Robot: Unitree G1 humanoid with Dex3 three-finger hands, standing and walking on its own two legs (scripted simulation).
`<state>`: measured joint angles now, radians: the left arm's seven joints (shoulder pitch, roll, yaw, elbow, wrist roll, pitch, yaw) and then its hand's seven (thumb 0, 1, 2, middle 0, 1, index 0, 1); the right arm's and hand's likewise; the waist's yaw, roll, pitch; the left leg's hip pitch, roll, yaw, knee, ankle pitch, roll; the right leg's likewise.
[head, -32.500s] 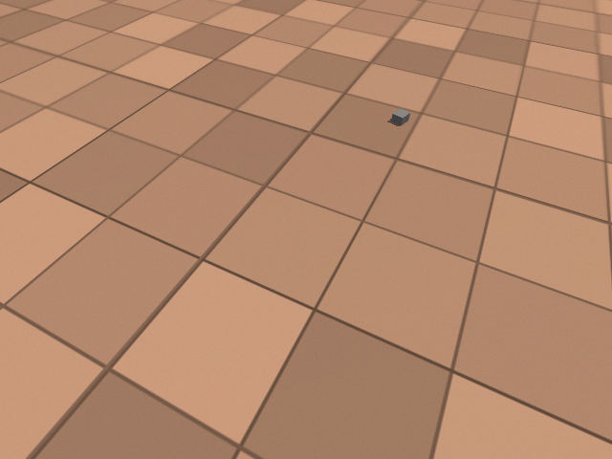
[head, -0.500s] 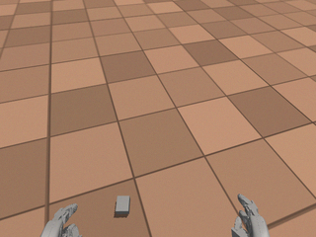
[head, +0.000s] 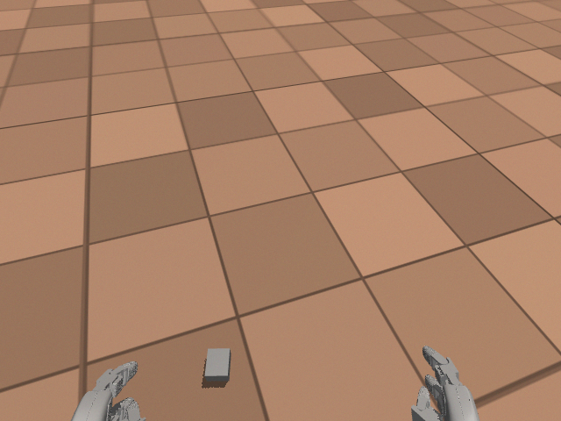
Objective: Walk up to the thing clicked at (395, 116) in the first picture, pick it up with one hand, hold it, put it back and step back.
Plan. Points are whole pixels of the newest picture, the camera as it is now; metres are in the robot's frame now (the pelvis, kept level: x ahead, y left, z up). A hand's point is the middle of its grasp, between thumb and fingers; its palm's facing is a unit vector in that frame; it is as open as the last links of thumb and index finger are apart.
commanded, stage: home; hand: left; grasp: from above
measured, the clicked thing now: (218, 364) +0.45 +0.17 -0.69
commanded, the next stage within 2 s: stand in 0.52 s
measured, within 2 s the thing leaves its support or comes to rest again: neither
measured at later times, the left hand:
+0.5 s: hand out of the picture +0.16 +0.18 -0.05, palm faces +0.04 -0.98 -0.21, open 7.4 cm
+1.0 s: hand out of the picture +0.07 +0.24 -0.11, palm faces +0.04 -0.94 -0.34, open 7.4 cm
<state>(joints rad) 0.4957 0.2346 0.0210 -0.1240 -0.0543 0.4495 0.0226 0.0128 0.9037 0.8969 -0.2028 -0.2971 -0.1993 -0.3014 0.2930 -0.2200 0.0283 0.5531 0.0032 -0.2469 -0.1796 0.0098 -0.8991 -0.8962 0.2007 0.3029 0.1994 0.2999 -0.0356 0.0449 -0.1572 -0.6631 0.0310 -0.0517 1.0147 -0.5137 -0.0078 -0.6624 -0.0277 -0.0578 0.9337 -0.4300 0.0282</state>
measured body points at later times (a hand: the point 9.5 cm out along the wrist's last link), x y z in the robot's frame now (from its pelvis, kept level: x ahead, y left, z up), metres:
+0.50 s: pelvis +0.00 +0.00 +0.00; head +0.01 +0.01 +0.45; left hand +0.16 +0.23 -0.03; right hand +0.16 -0.24 -0.06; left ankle +0.00 +0.12 -0.68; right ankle +0.02 -0.14 -0.68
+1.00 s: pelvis +0.00 +0.00 +0.04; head +0.00 +0.01 +0.49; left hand +0.07 +0.29 -0.09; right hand +0.09 -0.28 -0.09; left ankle +0.00 +0.12 -0.68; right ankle +0.02 -0.14 -0.68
